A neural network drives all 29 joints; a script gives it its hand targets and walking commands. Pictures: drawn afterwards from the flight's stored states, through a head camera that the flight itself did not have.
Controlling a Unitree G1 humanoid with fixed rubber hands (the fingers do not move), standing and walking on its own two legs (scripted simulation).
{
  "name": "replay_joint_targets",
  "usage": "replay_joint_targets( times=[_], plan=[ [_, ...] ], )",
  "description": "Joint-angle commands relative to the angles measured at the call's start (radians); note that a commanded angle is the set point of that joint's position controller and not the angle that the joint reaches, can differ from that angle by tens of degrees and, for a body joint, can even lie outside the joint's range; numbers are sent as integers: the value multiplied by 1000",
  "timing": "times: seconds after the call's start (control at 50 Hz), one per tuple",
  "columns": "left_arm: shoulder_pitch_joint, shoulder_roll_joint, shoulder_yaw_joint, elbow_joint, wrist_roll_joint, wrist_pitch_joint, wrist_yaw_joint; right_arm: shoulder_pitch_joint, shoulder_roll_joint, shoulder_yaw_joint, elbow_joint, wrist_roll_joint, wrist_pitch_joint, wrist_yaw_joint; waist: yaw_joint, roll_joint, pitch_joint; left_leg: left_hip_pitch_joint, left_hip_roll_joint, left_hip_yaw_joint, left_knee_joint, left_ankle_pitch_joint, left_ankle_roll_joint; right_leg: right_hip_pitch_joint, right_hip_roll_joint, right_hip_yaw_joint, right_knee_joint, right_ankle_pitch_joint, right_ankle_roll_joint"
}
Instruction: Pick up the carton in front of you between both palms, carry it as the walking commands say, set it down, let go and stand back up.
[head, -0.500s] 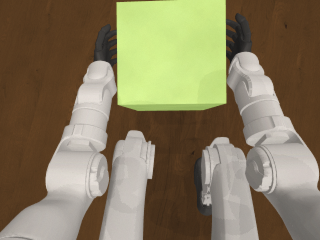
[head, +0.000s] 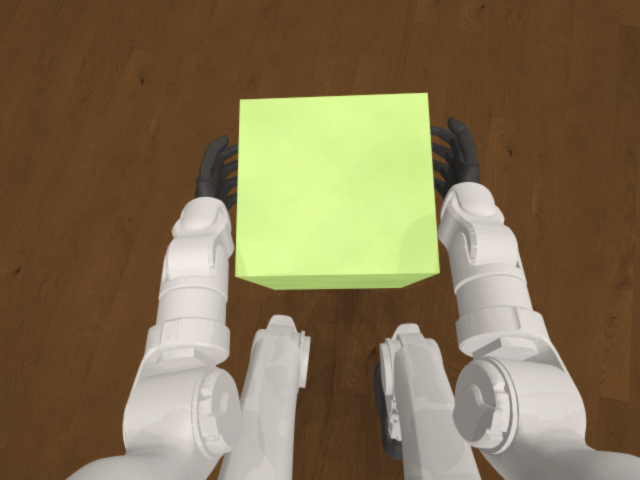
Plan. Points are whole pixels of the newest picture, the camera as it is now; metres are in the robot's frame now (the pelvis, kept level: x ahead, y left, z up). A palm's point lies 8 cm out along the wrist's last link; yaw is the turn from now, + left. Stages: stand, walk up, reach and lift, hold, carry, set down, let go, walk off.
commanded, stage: reach and lift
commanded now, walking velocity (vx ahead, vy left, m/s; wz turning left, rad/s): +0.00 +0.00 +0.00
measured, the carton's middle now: (335, 211) +0.45 +0.03 -0.13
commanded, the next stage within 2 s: hold in 2.00 s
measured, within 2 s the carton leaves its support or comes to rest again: neither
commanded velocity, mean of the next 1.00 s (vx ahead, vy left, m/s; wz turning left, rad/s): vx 0.00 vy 0.00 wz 0.00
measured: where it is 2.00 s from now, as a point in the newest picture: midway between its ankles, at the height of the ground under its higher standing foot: (337, 420)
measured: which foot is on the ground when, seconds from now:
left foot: down 0.00-1.00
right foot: down 0.00-1.00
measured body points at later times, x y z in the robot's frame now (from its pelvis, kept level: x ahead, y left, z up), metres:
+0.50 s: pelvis +0.05 +0.00 +0.14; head +0.17 +0.02 +0.58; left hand +0.42 +0.17 +0.09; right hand +0.44 -0.13 +0.10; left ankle +0.11 +0.13 -0.49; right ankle +0.10 -0.12 -0.49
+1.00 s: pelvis +0.09 +0.00 +0.24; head +0.07 +0.01 +0.69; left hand +0.39 +0.16 +0.24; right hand +0.40 -0.15 +0.25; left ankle +0.11 +0.13 -0.49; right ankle +0.10 -0.12 -0.49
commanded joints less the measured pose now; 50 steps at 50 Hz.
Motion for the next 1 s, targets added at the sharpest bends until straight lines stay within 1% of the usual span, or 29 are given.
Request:
replay_joint_targets(
  times=[0.0, 0.06, 0.12, 0.14, 0.24, 0.26, 0.28, 0.36, 0.4, 0.42, 0.46, 0.48, 0.5, 0.52, 0.54, 0.56, 0.58, 0.6, 0.62, 0.66, 0.68, 0.72, 0.76, 0.86, 0.88, 0.9, 0.92, 0.94, 0.98],
  plan=[
    [-652, -1040, -610, -76, -165, -26, -220, -505, 1108, 596, 58, 134, 17, 240, 39, 33, -939, 684, -122, 100, -214, 206, 35, 518, 107, -82, -239, 154, -1],
    [-613, -1059, -632, -73, -169, -24, -212, -467, 1098, 605, 51, 136, 12, 243, 34, 57, -897, 751, -123, 90, -263, 205, 32, 550, 105, -71, -284, 146, -6],
    [-539, -1078, -633, -55, -167, -23, -203, -408, 1096, 607, 60, 127, 13, 250, 17, 38, -846, 802, -119, 76, -315, 200, 30, 591, 100, -73, -337, 135, -6],
    [-535, -1086, -635, -55, -163, -24, -201, -398, 1098, 607, 66, 127, 10, 253, 29, 62, -819, 816, -121, 75, -336, 197, 29, 596, 99, -66, -350, 131, -12],
    [-428, -1097, -617, -25, -142, -28, -198, -312, 1106, 585, 83, 103, 4, 264, 15, 42, -729, 930, -113, 46, -436, 203, 34, 672, 87, -51, -451, 129, -15],
    [-421, -1105, -620, -29, -136, -26, -199, -293, 1097, 578, 90, 93, 3, 267, 20, 67, -707, 933, -116, 48, -458, 208, 29, 696, 88, -42, -475, 133, -20],
    [-415, -1115, -616, -37, -137, -31, -198, -269, 1098, 572, 97, 81, 4, 268, 1, 53, -703, 963, -115, 41, -473, 219, 32, 713, 86, -38, -501, 141, -22],
    [-348, -1113, -638, -61, -132, -40, -199, -208, 1128, 593, 66, 85, -3, 269, 14, 40, -689, 1070, -110, 21, -554, 295, 41, 835, 74, -23, -571, 224, -16],
    [-316, -1133, -656, -73, -137, -41, -197, -167, 1118, 602, 56, 83, -6, 273, 0, 59, -660, 1121, -104, 9, -593, 305, 39, 885, 71, -15, -610, 238, -23],
    [-286, -1126, -642, -55, -124, -39, -196, -139, 1120, 599, 68, 80, -3, 274, 13, 53, -630, 1150, -101, 5, -620, 304, 43, 906, 66, -6, -637, 236, -24],
    [-249, -1136, -656, -67, -122, -39, -196, -80, 1119, 606, 56, 69, -1, 274, -7, 47, -604, 1194, -99, -3, -659, 343, 42, 960, 62, 4, -688, 280, -25],
    [-221, -1128, -663, -80, -120, -39, -195, -65, 1121, 615, 56, 76, 2, 275, 19, 65, -590, 1210, -98, -2, -686, 355, 41, 1009, 55, 12, -708, 301, -27],
    [-197, -1108, -653, -72, -117, -39, -195, -47, 1119, 613, 53, 70, 3, 274, 3, 45, -560, 1241, -93, -9, -708, 355, 47, 1014, 55, 10, -731, 297, -23],
    [-186, -1115, -646, -66, -106, -36, -196, -54, 1115, 621, 34, 73, 1, 272, 24, 54, -539, 1250, -96, -2, -725, 362, 48, 1050, 50, 23, -759, 306, -22],
    [-161, -1116, -659, -81, -112, -35, -196, -21, 1106, 625, 27, 69, 5, 273, 4, 46, -533, 1289, -92, -12, -750, 392, 48, 1078, 50, 19, -778, 337, -22],
    [-150, -1114, -669, -90, -111, -36, -198, 0, 1124, 635, 19, 67, 6, 272, 15, 39, -524, 1307, -92, -11, -771, 407, 50, 1121, 46, 28, -800, 383, -20],
    [-142, -1109, -688, -115, -127, -34, -197, 18, 1118, 645, 10, 75, 10, 271, -3, 39, -525, 1343, -89, -20, -790, 424, 49, 1158, 42, 29, -815, 401, -23],
    [-106, -1125, -691, -115, -124, -32, -199, 45, 1120, 648, 1, 64, 12, 270, 7, 41, -515, 1359, -88, -17, -817, 435, 48, 1199, 41, 37, -849, 418, -23],
    [-110, -1120, -689, -110, -126, -28, -200, 52, 1112, 650, -7, 64, 18, 272, -7, 39, -483, 1386, -86, -19, -838, 437, 48, 1214, 37, 39, -871, 423, -21],
    [-79, -1096, -697, -120, -123, -14, -204, 62, 1104, 656, -12, 69, 31, 276, 18, 40, -441, 1429, -76, -23, -894, 442, 52, 1278, 30, 47, -926, 430, -21],
    [-58, -1108, -700, -125, -127, -5, -206, 94, 1109, 666, -31, 65, 40, 276, -4, 33, -419, 1459, -79, -25, -919, 453, 51, 1315, 24, 52, -956, 466, -20],
    [-58, -1101, -712, -146, -135, 11, -209, 101, 1118, 670, -40, 71, 60, 282, 16, 32, -388, 1502, -74, -21, -958, 456, 56, 1375, 15, 60, -993, 476, -18],
    [-24, -1108, -726, -158, -140, 34, -214, 146, 1119, 685, -64, 66, 84, 285, -7, 31, -358, 1569, -67, -31, -1005, 478, 58, 1421, 8, 63, -1035, 512, -16],
    [28, -1127, -757, -199, -159, 106, -224, 181, 1126, 724, -143, 90, 157, 306, 0, 28, -251, 1692, -59, -30, -1111, 520, 56, 1554, -7, 64, -1145, 551, -15],
    [32, -1116, -765, -224, -154, 121, -225, 198, 1124, 727, -156, 86, 175, 308, -15, 14, -229, 1722, -54, -27, -1133, 524, 55, 1571, -9, 61, -1173, 550, -12],
    [46, -1122, -766, -231, -160, 138, -226, 207, 1118, 732, -172, 93, 193, 311, -1, 29, -203, 1729, -56, -24, -1161, 524, 53, 1610, -13, 60, -1197, 553, -15],
    [63, -1114, -766, -253, -157, 155, -226, 236, 1115, 730, -186, 86, 212, 314, -23, 16, -172, 1749, -55, -26, -1179, 527, 51, 1630, -13, 64, -1218, 565, -16],
    [67, -1109, -744, -253, -140, 169, -226, 226, 1102, 713, -184, 74, 226, 316, -8, 10, -136, 1775, -54, -29, -1200, 526, 55, 1625, -15, 61, -1239, 552, -16],
    [67, -1090, -736, -272, -141, 195, -225, 227, 1079, 699, -190, 74, 250, 327, -13, 30, -81, 1778, -47, -30, -1234, 478, 52, 1649, -14, 48, -1264, 492, -26]
  ],
)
